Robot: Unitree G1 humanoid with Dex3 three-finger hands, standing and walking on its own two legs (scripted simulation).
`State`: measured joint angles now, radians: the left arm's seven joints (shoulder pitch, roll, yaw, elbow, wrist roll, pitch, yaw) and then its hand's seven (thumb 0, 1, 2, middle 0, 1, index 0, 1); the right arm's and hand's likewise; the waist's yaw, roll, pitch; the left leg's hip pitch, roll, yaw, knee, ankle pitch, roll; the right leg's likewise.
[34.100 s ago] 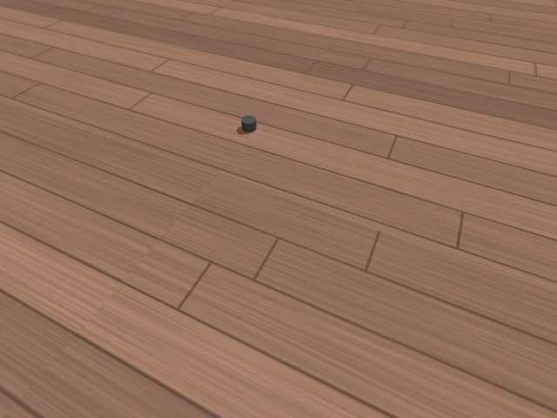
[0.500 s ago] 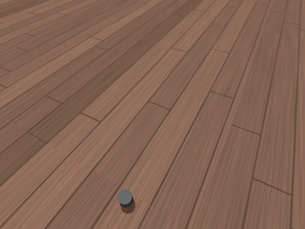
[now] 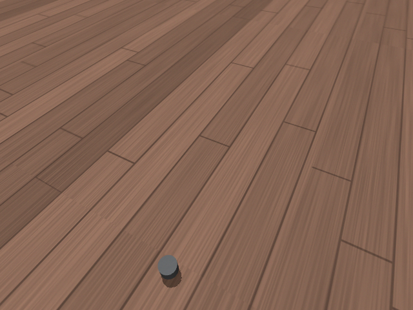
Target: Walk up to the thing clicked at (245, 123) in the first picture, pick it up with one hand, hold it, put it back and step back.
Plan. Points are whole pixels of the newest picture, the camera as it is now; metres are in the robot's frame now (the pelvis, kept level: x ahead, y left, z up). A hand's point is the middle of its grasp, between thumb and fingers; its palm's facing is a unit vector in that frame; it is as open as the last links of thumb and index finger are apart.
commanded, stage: stand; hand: left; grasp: from above
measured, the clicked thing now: (168, 267) +0.44 +0.21 -0.75
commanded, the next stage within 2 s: step back in 0.12 s
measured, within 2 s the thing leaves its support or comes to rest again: neither
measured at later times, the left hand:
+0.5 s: hand out of the picture +0.09 +0.31 -0.18, palm faces -0.01 -0.94 -0.35, open 7.4 cm
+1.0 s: hand out of the picture -0.03 +0.31 -0.16, palm faces -0.07 -0.91 -0.41, open 7.4 cm
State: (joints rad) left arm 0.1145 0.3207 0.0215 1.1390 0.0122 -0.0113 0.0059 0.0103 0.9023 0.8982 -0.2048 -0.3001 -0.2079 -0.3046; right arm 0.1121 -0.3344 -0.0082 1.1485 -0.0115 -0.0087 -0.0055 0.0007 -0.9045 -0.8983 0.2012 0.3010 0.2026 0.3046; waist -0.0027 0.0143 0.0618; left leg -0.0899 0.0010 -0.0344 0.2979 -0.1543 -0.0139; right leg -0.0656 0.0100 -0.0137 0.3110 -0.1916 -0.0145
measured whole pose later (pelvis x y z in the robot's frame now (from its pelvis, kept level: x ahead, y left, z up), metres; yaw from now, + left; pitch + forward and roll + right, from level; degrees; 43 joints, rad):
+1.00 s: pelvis -0.15 +0.05 -0.02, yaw -4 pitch -4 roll +2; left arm 0.16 0.36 0.07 0.87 0.03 0.05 0.00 0.01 0.90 0.90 -0.21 -0.30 -0.21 -0.30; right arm 0.12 -0.37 -0.04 0.90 0.01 0.05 -0.01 0.00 -0.90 -0.90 0.20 0.30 0.20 0.30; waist 0.01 0.01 0.18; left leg -0.40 -0.10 -0.05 0.96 -0.50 0.02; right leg -0.25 0.03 0.05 0.62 -0.31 -0.05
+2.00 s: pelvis -0.47 +0.04 -0.03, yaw +1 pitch -2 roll +1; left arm 0.15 0.36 0.09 0.75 0.04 0.05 0.02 0.01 0.90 0.90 -0.21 -0.30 -0.21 -0.31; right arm 0.24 -0.40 -0.04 0.88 -0.01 0.03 -0.04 0.00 -0.90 -0.90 0.20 0.30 0.20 0.30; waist 0.00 0.02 0.17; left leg -0.31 -0.06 -0.07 0.86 -0.50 -0.01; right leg -0.38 -0.03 -0.04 0.64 -0.23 -0.03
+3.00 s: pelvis -0.65 +0.00 -0.02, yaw +1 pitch -3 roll +0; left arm 0.19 0.40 0.08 0.95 0.02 -0.02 -0.02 0.01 0.90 0.90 -0.20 -0.30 -0.21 -0.30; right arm 0.29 -0.38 -0.06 0.96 -0.03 -0.03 0.02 0.00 -0.90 -0.90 0.21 0.30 0.21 0.31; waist -0.02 -0.01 0.09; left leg -0.15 0.00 -0.04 0.53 -0.32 -0.01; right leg -0.35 -0.03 -0.02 0.68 -0.37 -0.02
